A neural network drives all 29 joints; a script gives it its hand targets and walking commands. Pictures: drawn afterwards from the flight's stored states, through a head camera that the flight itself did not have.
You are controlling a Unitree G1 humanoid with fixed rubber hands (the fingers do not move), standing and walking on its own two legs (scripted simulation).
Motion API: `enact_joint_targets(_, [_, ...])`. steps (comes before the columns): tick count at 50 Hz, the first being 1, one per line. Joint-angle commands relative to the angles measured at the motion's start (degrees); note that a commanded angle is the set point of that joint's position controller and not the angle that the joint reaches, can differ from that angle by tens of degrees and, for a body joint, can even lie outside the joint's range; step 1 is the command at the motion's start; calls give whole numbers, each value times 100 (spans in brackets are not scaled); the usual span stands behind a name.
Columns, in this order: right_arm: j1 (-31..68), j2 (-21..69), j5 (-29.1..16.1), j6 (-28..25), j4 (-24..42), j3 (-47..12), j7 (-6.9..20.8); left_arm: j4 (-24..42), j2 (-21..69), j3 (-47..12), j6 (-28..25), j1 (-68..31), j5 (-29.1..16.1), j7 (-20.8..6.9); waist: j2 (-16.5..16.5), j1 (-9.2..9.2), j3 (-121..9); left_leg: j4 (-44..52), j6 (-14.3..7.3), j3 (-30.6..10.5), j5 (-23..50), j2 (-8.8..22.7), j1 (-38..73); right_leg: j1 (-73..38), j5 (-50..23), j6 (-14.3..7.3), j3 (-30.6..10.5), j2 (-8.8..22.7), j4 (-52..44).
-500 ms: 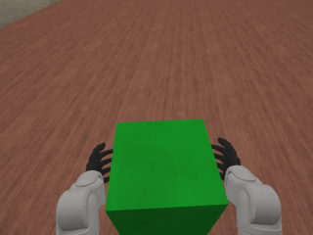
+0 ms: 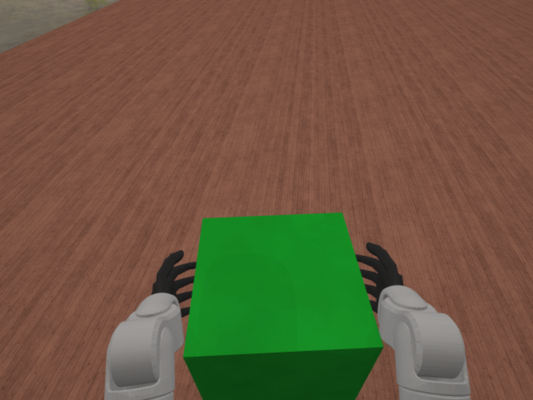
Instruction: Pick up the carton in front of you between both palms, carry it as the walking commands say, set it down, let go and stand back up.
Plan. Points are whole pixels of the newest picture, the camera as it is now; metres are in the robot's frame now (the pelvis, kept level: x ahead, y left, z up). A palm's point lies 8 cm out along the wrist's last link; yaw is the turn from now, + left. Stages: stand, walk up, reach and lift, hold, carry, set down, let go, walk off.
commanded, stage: carry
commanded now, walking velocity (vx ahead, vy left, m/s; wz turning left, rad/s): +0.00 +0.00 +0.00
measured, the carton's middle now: (276, 319) +0.26 +0.00 +0.01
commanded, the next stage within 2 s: hold in 0.98 s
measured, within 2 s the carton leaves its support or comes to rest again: neither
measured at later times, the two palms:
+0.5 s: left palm (172, 318) +0.25 +0.15 +0.04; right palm (376, 309) +0.25 -0.15 +0.04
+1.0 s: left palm (168, 313) +0.26 +0.16 +0.04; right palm (373, 304) +0.26 -0.14 +0.05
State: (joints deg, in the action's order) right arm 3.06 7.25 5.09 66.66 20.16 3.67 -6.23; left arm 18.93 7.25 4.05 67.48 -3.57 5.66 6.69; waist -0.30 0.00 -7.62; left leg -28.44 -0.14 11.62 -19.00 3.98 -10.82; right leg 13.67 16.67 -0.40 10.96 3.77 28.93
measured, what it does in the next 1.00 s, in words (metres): stands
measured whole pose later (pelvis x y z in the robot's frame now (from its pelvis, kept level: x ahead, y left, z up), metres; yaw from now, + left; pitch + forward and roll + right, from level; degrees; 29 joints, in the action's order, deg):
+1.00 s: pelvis -0.04 +0.01 +0.00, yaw +0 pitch +1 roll +0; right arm 13.5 8.4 13.7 41.7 -9.0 10.8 -0.2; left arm -10.2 8.5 11.3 42.4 -14.0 14.0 1.4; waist -0.3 0.2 -3.6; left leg -28.1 -1.6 11.6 -15.7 3.2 -13.0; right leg 15.3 11.8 -0.4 10.6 4.2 27.5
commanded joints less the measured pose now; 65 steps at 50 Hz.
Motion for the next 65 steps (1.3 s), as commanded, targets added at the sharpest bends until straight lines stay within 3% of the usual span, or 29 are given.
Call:
enact_joint_targets(1, [2272,4153,-1253,-235,-101,-3231,890,160,4082,-3333,-351,-2482,-1383,-961,13,-4,-483,523,-80,-612,1501,636,50,-221,-1550,-53,-629,625,-462])
enact_joint_targets(8, [2354,4052,-879,-818,-800,-2849,1011,-535,3955,-2978,-944,-2604,-1045,-1107,31,-6,-614,599,-113,-628,1275,627,10,-225,-1335,-56,-647,628,-532])
enact_joint_targets(21, [3148,4487,-257,-2431,-2725,-2061,1539,-2489,4410,-2175,-2543,-3356,-431,-1601,13,-3,-822,633,-115,-683,1046,614,-78,-200,-1087,-42,-640,614,-540])
enact_joint_targets(26, [3498,4826,-182,-2949,-3210,-2049,1718,-2954,4761,-2147,-3068,-3773,-396,-1784,15,0,-954,578,-122,-678,1133,610,-42,-242,-1163,-29,-632,612,-492])
enact_joint_targets(33, [3399,5217,-420,-2802,-2864,-2463,1755,-2617,5140,-2565,-2912,-3720,-613,-1836,26,9,-1148,427,-124,-652,1494,609,59,-314,-1493,-16,-614,625,-378])
enact_joint_targets(38, [3208,5057,-346,-2580,-2850,-2308,1726,-2629,4989,-2410,-2684,-3463,-523,-1805,22,5,-1094,380,-122,-653,1657,615,33,-281,-1618,-5,-595,641,-338])
enact_joint_targets(49, [3341,5100,-386,-2587,-2835,-2342,1734,-2599,5031,-2425,-2692,-3601,-550,-1811,13,6,-1046,424,-127,-672,1596,615,9,-286,-1514,3,-604,635,-369])
enact_joint_targets(50, [2691,5208,-366,-2537,-2721,-2195,1757,-2607,5180,-2224,-2671,-2967,-472,-1839,-86,95,-429,687,-151,-1715,3353,-712,637,-1386,-2901,-143,-1481,-897,-561])
enact_joint_targets(51, [2855,4907,-304,-2633,-2481,-2216,1744,-2481,5048,-2193,-2791,-2936,-375,-1744,-233,-47,-818,724,-128,-1814,3589,-695,954,-1556,-3355,-140,-1656,-786,-579])
enact_joint_targets(52, [2809,4917,-241,-2659,-2488,-2128,1731,-2335,4872,-2144,-2810,-2995,-264,-1734,-72,36,-772,731,-118,-1861,3621,-627,1164,-1459,-3042,-105,-1620,-835,-650])
enact_joint_targets(53, [2895,4889,-224,-2671,-2482,-2128,1725,-2369,4853,-2092,-2816,-3003,-215,-1717,-29,-29,-706,717,-72,-1800,3699,-667,1230,-1501,-3133,-76,-1621,-827,-706])
enact_joint_targets(54, [3042,4811,-231,-2682,-2548,-2135,1719,-2526,4772,-2005,-2835,-3004,-201,-1697,-5,-19,-759,873,-96,-1734,2763,-718,1416,-1479,-2399,-34,-1626,-786,-885])
enact_joint_targets(55, [3112,4888,-228,-2677,-2610,-2168,1747,-2497,4853,-2034,-2839,-3165,-220,-1723,-6,-42,-383,926,-79,-1678,2534,-743,1147,-1349,-2252,-14,-1567,-837,-883])
enact_joint_targets(58, [3121,5037,-250,-2686,-2771,-2108,1740,-2539,4993,-2182,-2827,-3403,-357,-1768,-66,43,-585,904,-28,-1760,2779,-772,1246,-1569,-2401,-2,-1583,-887,-836])
enact_joint_targets(65, [3318,5070,-8,-2634,-3239,-1706,1778,-2966,5020,-1910,-2763,-3705,-241,-1874,-65,112,0,1070,-64,-1725,1551,-731,861,-1472,-1340,-103,-1534,-823,-1007])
